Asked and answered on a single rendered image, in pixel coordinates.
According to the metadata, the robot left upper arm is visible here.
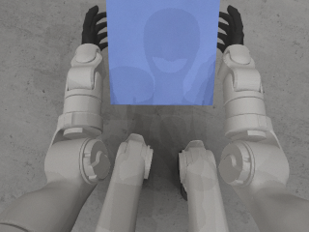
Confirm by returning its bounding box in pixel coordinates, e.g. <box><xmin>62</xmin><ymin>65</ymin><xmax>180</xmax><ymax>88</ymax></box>
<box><xmin>0</xmin><ymin>137</ymin><xmax>111</xmax><ymax>232</ymax></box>

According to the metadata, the robot left forearm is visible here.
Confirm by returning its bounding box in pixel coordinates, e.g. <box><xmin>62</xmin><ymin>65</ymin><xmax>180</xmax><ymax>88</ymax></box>
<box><xmin>44</xmin><ymin>43</ymin><xmax>107</xmax><ymax>173</ymax></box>

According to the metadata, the robot right upper arm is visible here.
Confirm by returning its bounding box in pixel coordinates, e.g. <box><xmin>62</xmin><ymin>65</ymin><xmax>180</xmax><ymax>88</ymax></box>
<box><xmin>218</xmin><ymin>140</ymin><xmax>309</xmax><ymax>232</ymax></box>

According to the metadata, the robot right forearm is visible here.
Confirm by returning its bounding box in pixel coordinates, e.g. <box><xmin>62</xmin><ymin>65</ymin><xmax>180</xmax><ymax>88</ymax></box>
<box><xmin>217</xmin><ymin>44</ymin><xmax>284</xmax><ymax>153</ymax></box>

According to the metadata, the robot right shin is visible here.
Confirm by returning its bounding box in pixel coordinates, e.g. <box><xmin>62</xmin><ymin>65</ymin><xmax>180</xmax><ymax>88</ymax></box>
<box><xmin>183</xmin><ymin>140</ymin><xmax>217</xmax><ymax>192</ymax></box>

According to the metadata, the right robot thigh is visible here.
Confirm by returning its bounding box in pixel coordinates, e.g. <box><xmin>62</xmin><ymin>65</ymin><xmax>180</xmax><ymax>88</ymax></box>
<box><xmin>179</xmin><ymin>147</ymin><xmax>230</xmax><ymax>232</ymax></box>

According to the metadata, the carton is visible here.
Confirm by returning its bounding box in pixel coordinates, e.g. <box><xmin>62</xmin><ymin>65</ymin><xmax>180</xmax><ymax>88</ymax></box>
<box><xmin>106</xmin><ymin>0</ymin><xmax>220</xmax><ymax>105</ymax></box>

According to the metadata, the left robot hand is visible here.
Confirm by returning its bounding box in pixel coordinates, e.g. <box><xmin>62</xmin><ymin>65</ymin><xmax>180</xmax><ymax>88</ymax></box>
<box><xmin>81</xmin><ymin>5</ymin><xmax>108</xmax><ymax>51</ymax></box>

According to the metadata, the right robot hand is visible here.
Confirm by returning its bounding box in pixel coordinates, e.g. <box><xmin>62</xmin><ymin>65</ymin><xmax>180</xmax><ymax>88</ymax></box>
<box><xmin>216</xmin><ymin>5</ymin><xmax>244</xmax><ymax>53</ymax></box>

